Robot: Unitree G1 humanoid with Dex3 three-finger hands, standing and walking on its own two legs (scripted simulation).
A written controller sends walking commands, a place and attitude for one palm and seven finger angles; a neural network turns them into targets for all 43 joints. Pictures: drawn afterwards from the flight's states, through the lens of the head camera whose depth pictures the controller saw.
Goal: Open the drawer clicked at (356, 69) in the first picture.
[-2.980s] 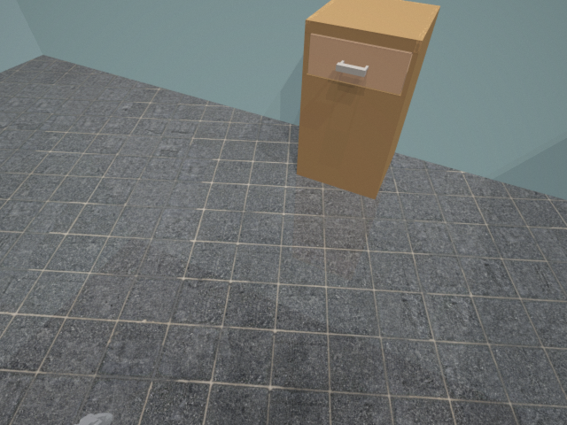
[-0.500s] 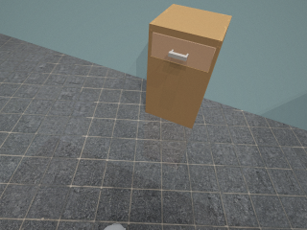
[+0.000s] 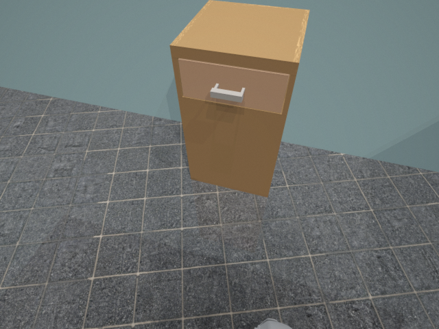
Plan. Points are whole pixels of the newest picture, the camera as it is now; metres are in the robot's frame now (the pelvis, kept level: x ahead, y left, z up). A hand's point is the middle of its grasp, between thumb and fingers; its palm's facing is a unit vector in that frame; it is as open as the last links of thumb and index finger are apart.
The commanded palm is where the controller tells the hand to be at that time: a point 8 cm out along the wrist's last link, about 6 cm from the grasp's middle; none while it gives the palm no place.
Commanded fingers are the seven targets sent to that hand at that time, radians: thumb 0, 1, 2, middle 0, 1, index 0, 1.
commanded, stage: turn to face it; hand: left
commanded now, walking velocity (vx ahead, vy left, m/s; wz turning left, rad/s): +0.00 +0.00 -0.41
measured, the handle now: (228, 91) +0.89 +0.01 -0.10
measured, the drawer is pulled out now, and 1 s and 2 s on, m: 0.00 0.00 0.00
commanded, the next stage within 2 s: take the last steps up to it in 0.50 s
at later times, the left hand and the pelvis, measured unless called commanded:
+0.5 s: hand (137, 320) +0.17 +0.19 -0.17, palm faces -0.05 -0.99 -0.16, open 7.4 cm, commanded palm none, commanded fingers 0.00 0.90 0.90 -0.20 -0.30 -0.20 -0.30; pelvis +0.09 +0.01 +0.01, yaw -8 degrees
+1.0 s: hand (162, 299) +0.21 +0.14 -0.15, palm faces -0.18 -0.96 -0.22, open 7.3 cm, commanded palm none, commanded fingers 0.00 0.90 0.90 -0.20 -0.30 -0.20 -0.30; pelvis +0.14 -0.03 +0.01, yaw -13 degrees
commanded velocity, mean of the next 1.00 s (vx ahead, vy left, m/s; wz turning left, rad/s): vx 0.13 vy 0.00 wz -0.20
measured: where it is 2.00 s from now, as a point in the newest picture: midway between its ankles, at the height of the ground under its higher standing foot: (236, 298)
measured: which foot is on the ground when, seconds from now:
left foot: down 0.00-0.02, up 0.04-0.42, down 0.44-0.84, up 0.86-1.00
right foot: up 0.00-0.00, down 0.02-0.44, up 0.46-0.82, down 0.84-1.00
